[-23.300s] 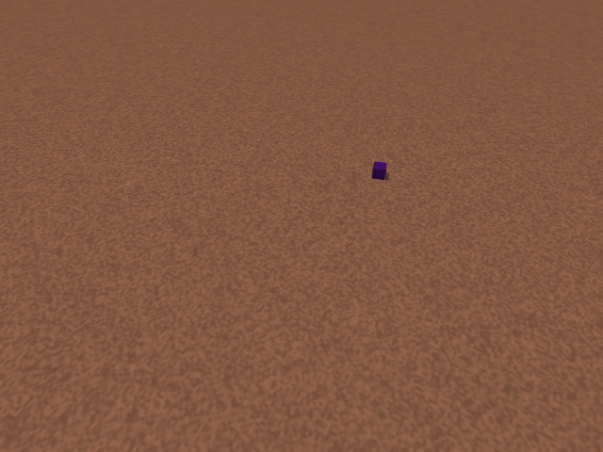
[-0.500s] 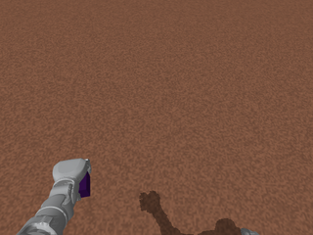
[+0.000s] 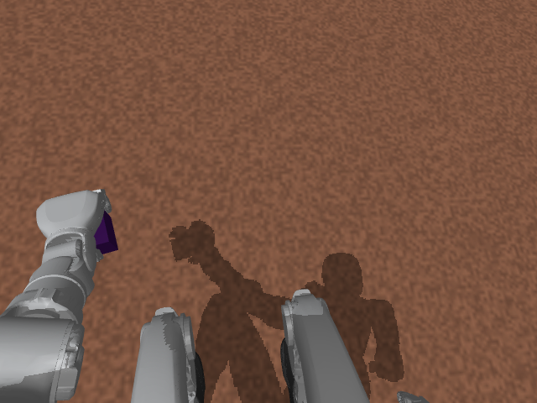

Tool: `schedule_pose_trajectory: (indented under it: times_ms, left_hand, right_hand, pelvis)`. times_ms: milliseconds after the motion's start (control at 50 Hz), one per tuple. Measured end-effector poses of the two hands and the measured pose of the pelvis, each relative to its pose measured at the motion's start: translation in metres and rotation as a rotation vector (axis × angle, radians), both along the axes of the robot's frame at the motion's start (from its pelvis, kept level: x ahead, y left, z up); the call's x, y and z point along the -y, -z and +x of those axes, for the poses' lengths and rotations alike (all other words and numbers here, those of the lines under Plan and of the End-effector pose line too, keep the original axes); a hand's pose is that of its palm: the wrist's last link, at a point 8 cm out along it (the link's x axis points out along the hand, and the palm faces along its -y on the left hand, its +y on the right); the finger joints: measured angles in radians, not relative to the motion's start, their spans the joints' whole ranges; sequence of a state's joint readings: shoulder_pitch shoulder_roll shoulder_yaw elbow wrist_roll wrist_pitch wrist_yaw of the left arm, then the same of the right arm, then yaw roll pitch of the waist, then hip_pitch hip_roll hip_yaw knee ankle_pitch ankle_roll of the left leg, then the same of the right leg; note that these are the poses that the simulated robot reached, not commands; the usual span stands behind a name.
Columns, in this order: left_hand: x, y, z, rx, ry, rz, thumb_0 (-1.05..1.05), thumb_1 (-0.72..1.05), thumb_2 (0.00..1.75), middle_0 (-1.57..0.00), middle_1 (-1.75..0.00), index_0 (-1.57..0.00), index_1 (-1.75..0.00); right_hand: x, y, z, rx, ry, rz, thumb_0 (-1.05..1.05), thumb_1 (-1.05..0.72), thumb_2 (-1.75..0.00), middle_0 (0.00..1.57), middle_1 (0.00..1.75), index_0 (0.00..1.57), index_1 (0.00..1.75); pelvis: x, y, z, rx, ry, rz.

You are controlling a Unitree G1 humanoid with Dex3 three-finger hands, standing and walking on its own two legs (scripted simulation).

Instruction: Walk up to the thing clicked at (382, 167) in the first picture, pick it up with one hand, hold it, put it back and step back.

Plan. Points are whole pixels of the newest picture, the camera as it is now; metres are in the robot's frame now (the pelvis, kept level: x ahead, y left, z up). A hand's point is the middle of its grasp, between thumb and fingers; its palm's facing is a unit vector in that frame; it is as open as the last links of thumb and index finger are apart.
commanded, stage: crouch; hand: left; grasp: from above
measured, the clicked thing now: (90, 234) +0.43 +0.24 -0.17
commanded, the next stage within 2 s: lower in 1.06 s
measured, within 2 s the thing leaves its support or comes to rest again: neither
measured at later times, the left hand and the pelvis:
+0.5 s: hand (109, 240) +0.45 +0.25 -0.30, palm faces -0.45 -0.08 -0.89, open 9.5 cm; pelvis -0.01 -0.01 -0.13, yaw -2 degrees
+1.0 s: hand (117, 240) +0.46 +0.25 -0.36, palm faces -0.45 -0.08 -0.89, open 9.5 cm; pelvis -0.02 +0.00 -0.19, yaw -4 degrees
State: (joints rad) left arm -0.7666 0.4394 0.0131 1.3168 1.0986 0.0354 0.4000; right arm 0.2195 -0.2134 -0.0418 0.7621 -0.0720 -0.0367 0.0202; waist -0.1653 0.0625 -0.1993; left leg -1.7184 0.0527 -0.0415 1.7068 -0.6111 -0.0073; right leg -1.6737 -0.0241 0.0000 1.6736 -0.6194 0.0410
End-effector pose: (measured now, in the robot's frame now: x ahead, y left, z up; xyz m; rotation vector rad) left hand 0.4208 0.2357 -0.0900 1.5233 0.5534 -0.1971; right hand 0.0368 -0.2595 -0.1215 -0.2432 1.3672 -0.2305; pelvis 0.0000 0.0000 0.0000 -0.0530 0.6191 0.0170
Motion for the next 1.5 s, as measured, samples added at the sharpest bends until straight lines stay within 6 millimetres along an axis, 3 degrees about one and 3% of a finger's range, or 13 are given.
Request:
schedule_pose_trajectory:
  times_ms: [200, 440, 720, 900, 1260, 1500]
  left_hand:
    - [-0.007, 0.084, 0.016, 0.016, 0.019, -0.019, -0.01, 0.07, 0.56, -0.66, -0.63, -0.68, -0.60]
    - [-0.013, 0.139, 0.029, 0.010, -0.002, -0.015, 0.00, 0.06, 0.56, -0.67, -0.62, -0.69, -0.59]
    - [-0.016, 0.182, 0.040, 0.012, 0.006, -0.023, 0.00, 0.05, 0.57, -0.69, -0.61, -0.70, -0.58]
    - [-0.017, 0.203, 0.044, 0.005, 0.008, -0.021, 0.00, 0.05, 0.57, -0.69, -0.60, -0.70, -0.58]
    - [-0.022, 0.232, 0.053, 0.007, 0.006, -0.023, 0.00, 0.03, 0.57, -0.71, -0.58, -0.72, -0.56]
    - [-0.022, 0.264, 0.055, -0.009, 0.009, -0.039, 0.00, 0.03, 0.57, -0.72, -0.58, -0.73, -0.55]
  right_hand:
    - [0.008, 0.062, 0.014, -0.006, -0.097, -0.015, 0.00, -0.89, -0.90, 0.21, 0.30, 0.21, 0.30]
    - [0.026, 0.100, 0.006, -0.036, -0.131, -0.045, 0.00, -0.90, -0.90, 0.20, 0.30, 0.21, 0.30]
    - [0.020, 0.136, -0.036, -0.124, -0.103, -0.021, 0.00, -0.91, -0.90, 0.20, 0.30, 0.21, 0.30]
    - [0.013, 0.155, -0.052, -0.156, -0.107, 0.003, 0.00, -0.91, -0.90, 0.20, 0.30, 0.21, 0.30]
    - [0.015, 0.170, -0.050, -0.174, -0.141, 0.003, 0.00, -0.91, -0.90, 0.20, 0.30, 0.21, 0.30]
    - [0.017, 0.178, -0.048, -0.191, -0.179, -0.001, 0.00, -0.92, -0.90, 0.20, 0.30, 0.21, 0.30]
  pelvis:
    - [0.004, 0.067, -0.006, -0.056, -0.002, -0.019]
    - [0.007, 0.115, -0.012, -0.054, 0.012, -0.031]
    - [0.005, 0.160, -0.022, -0.029, 0.026, -0.043]
    - [0.004, 0.181, -0.025, -0.014, 0.030, -0.049]
    - [0.004, 0.203, -0.022, 0.000, 0.043, -0.068]
    - [0.003, 0.217, -0.021, 0.016, 0.053, -0.083]
